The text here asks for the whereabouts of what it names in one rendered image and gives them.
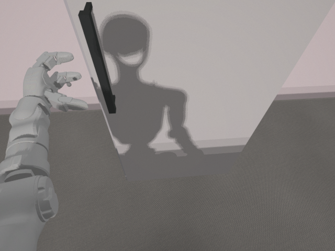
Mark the handle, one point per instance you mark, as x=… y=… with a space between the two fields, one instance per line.
x=97 y=58

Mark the robot left forearm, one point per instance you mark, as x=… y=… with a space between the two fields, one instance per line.
x=28 y=143

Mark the robot left upper arm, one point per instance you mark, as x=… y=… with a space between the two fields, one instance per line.
x=25 y=207

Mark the robot left hand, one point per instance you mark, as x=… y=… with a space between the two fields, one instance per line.
x=37 y=82

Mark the fridge door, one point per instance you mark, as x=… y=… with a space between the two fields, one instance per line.
x=192 y=79

